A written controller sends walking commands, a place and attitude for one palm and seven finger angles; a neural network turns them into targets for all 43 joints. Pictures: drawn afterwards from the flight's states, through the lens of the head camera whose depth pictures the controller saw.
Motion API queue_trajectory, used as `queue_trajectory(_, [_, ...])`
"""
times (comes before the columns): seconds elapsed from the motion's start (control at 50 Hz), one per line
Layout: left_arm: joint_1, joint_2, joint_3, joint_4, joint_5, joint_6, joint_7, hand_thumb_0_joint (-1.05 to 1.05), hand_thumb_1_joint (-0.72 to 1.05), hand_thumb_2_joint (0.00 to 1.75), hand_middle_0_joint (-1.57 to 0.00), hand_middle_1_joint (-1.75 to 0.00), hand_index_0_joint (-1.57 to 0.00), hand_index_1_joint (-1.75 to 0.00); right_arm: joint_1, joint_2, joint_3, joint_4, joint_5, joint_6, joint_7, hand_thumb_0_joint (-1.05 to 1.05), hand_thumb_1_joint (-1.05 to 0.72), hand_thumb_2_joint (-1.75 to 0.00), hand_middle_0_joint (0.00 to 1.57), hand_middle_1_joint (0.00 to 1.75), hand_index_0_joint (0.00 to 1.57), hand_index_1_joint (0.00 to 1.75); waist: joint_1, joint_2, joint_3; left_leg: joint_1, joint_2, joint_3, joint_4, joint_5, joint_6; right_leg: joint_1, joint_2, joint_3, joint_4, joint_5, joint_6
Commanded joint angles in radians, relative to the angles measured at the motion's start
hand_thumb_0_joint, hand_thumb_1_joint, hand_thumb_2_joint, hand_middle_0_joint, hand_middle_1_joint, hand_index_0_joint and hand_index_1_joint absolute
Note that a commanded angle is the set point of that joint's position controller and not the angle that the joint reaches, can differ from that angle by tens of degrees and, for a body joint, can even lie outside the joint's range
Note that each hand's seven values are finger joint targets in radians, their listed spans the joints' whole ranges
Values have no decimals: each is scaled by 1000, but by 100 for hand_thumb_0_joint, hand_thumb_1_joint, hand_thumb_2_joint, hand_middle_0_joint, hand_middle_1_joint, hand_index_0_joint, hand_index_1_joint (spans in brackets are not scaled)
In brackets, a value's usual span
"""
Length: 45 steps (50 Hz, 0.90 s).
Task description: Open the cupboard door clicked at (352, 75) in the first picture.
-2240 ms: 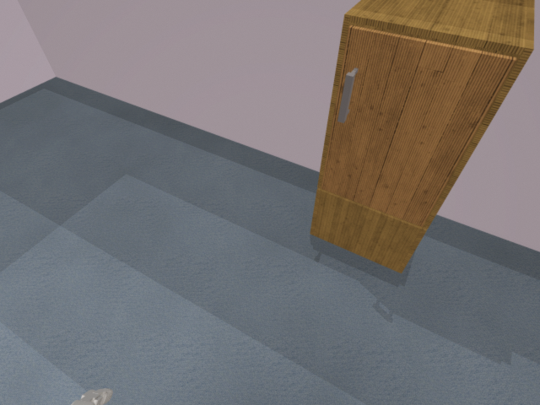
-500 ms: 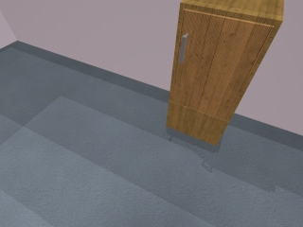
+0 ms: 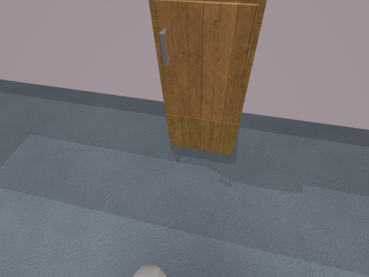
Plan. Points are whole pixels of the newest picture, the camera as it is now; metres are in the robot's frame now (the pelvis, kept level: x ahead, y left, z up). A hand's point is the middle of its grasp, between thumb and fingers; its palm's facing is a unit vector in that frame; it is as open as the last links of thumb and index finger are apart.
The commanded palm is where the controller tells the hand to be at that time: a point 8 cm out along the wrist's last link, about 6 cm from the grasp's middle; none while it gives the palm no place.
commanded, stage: turn to face it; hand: left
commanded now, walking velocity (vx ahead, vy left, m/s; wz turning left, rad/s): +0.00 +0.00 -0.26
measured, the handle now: (165, 47) +0.95 +0.16 -0.01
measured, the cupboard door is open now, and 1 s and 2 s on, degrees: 0 0 0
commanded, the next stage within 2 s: take the last steps up to it in 0.16 s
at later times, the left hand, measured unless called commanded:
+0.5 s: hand out of the picture +0.06 +0.28 -0.17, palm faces -0.11 -0.98 -0.18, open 7.4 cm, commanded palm none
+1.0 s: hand (127, 245) +0.21 +0.18 -0.16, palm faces -0.04 -0.98 -0.19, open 7.0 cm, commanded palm none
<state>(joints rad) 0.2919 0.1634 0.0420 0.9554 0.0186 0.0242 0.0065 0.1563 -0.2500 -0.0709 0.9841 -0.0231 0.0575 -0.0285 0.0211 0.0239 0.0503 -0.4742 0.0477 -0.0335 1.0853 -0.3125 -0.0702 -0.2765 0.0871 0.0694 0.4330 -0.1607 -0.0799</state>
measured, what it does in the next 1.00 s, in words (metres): walks ahead: left foot, then right foot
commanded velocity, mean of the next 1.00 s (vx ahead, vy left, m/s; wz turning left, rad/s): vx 0.23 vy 0.03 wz -0.05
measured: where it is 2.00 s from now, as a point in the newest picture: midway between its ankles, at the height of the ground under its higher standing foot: (184, 241)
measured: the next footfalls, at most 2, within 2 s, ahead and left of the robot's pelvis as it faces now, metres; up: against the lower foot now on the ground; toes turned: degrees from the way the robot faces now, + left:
left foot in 0.28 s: +0.02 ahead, +0.16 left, +0.00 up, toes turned -5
right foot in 0.84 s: +0.11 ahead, -0.09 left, +0.00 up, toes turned -17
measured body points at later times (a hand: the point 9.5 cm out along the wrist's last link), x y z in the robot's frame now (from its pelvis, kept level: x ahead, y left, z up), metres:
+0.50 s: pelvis -0.01 +0.08 +0.01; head -0.01 +0.12 +0.45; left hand +0.07 +0.33 -0.16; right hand -0.05 -0.15 -0.13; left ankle -0.02 +0.16 -0.74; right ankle -0.05 -0.07 -0.65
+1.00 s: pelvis +0.10 +0.02 +0.00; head +0.10 +0.02 +0.45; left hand +0.22 +0.23 -0.14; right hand +0.00 -0.18 -0.16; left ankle +0.08 +0.14 -0.67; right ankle +0.07 -0.08 -0.74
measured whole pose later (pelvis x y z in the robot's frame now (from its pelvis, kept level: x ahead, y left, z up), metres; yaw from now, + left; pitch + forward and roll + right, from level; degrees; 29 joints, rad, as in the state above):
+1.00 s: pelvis +0.10 +0.02 +0.00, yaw -7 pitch -1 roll -1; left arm 0.20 0.13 0.07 1.00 0.02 -0.09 0.03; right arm 0.43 -0.13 -0.06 1.15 -0.03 0.00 -0.01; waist -0.03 0.02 0.00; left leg -0.44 0.09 0.07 1.08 -0.36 0.00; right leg -0.16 -0.04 -0.18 0.45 -0.28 -0.02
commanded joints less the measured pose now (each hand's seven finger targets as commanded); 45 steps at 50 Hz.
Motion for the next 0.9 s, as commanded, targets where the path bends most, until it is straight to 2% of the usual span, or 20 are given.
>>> queue_trajectory(0.0, [43,199,56,-60,4,-16,17,0,90,90,-20,-30,-20,-30,-2,-63,-6,-70,2,-26,-4,0,-90,-90,20,30,20,30,10,-150,-94,-78,1,-9,-55,-30,3,160,-263,333,-153,69,-62])
queue_trajectory(0.14, [5,225,63,-69,15,-6,20,0,90,90,-20,-30,-20,-30,27,-42,5,-76,16,-46,-5,0,-90,-90,20,30,20,30,10,-157,-89,96,-18,8,-361,-116,40,68,-272,398,-153,49,-114])
queue_trajectory(0.2, [-51,228,62,-78,5,1,17,0,90,90,-20,-30,-20,-30,154,-34,9,-38,21,-59,-11,0,-90,-90,20,30,20,30,-45,-161,-111,310,-42,35,-607,38,61,-39,-214,353,-116,-15,-53])
queue_trajectory(0.22, [-63,205,56,-85,1,4,15,0,90,90,-20,-30,-20,-30,193,-48,7,-27,22,-67,-15,0,-90,-90,20,30,20,30,-62,-110,-107,406,-13,14,-690,57,71,-124,-166,304,-76,-108,-14])
queue_trajectory(0.24, [-50,155,46,-95,-4,6,12,0,90,90,-20,-30,-20,-30,199,-98,0,-33,15,-74,-15,0,-90,-90,20,30,20,30,-62,76,-89,453,128,-157,-814,-38,114,-251,-72,211,64,-224,29])
queue_trajectory(0.26, [-40,121,42,-96,-7,8,5,0,90,90,-20,-30,-20,-30,165,-167,-8,-56,0,-68,-13,0,-90,-90,20,30,20,30,-51,281,-32,372,316,-383,-923,-167,183,-326,27,48,278,-344,83])
queue_trajectory(0.28, [-63,145,50,-97,3,8,4,0,90,90,-20,-30,-20,-30,119,-172,-3,-78,-5,-62,-11,0,-90,-90,20,30,20,30,-39,207,17,204,370,-406,-966,-278,233,-272,-22,36,434,-327,99])
queue_trajectory(0.3, [-57,164,58,-72,19,13,0,0,90,90,-20,-30,-20,-30,88,-122,10,-76,-5,-69,-12,0,-90,-90,20,30,20,30,-20,195,44,156,294,-355,-988,-296,205,-263,-35,42,529,-262,107])
queue_trajectory(0.34, [-13,156,58,-47,26,7,-19,0,90,90,-20,-30,-20,-30,91,-97,21,-71,-2,-81,-13,0,-90,-90,20,30,20,30,7,104,34,182,214,-246,-956,-257,184,-297,-41,2,667,-194,103])
queue_trajectory(0.4, [-14,120,40,-22,20,-7,-26,0,90,90,-20,-30,-20,-30,191,-75,18,-21,-1,-100,-10,0,-90,-90,20,30,20,30,-21,89,40,301,161,-163,-938,-175,178,-371,-68,-32,703,-115,101])
queue_trajectory(0.5, [-101,100,26,-32,17,-22,-29,0,90,90,-20,-30,-20,-30,347,-37,20,54,1,-119,-14,0,-90,-90,20,30,20,30,-69,79,68,436,213,-183,-935,-12,229,-433,-142,-64,574,-114,111])
queue_trajectory(0.64, [-206,57,9,-39,12,-34,-33,0,90,90,-20,-30,-20,-30,424,-25,23,124,-8,-124,-13,0,-90,-90,20,30,20,30,-94,99,68,439,239,-154,-910,134,271,-316,-169,-134,332,-177,101])
queue_trajectory(0.7, [-209,34,8,-33,8,-43,-30,0,90,90,-20,-30,-20,-30,416,-23,23,145,-9,-120,-10,0,-90,-90,20,30,20,30,-79,108,66,368,226,-112,-873,189,258,-186,-151,-166,234,-183,90])
queue_trajectory(0.76, [-109,34,17,12,7,-55,-23,0,90,90,-20,-30,-20,-30,403,-6,26,158,-5,-116,-8,0,-90,-90,20,30,20,30,-25,66,20,276,165,-46,-759,185,203,65,-110,-207,58,-68,79])
queue_trajectory(0.78, [-20,67,26,45,9,-64,-17,0,90,90,-20,-30,-20,-30,395,10,28,160,3,-120,-5,0,-90,-90,20,30,20,30,16,16,-24,194,135,-4,-649,187,174,239,-143,-165,10,-41,61])
queue_trajectory(0.8, [105,134,40,84,14,-78,-7,0,90,90,-20,-30,-20,-30,389,39,33,145,13,-127,5,0,-90,-90,20,30,20,30,67,-101,-97,31,75,74,-456,109,132,458,-302,0,-30,-131,5])
queue_trajectory(0.82, [238,232,64,116,10,-87,4,0,90,90,-20,-30,-20,-30,369,80,39,108,15,-132,9,0,-90,-90,20,30,20,30,99,-312,-147,-182,-29,150,-172,-228,92,594,-545,346,-142,-156,-93])
queue_trajectory(0.84, [269,235,62,128,-5,-80,12,0,90,90,-20,-30,-20,-30,297,17,25,81,3,-119,11,0,-90,-90,20,30,20,30,106,-198,-97,-216,2,74,-9,-266,95,489,-592,398,-210,-158,-121])
queue_trajectory(0.86, [188,207,60,120,-5,-84,15,0,90,90,-20,-30,-20,-30,288,32,16,89,3,-114,16,0,-90,-90,20,30,20,30,72,-187,-38,-216,51,46,49,-181,98,376,-553,326,-231,-277,-115])
queue_trajectory(0.88, [131,162,50,108,-2,-86,15,0,90,90,-20,-30,-20,-30,254,51,17,88,0,-108,22,0,-90,-90,20,30,20,30,61,-177,34,-225,74,52,75,-124,92,274,-524,296,-262,-326,-104])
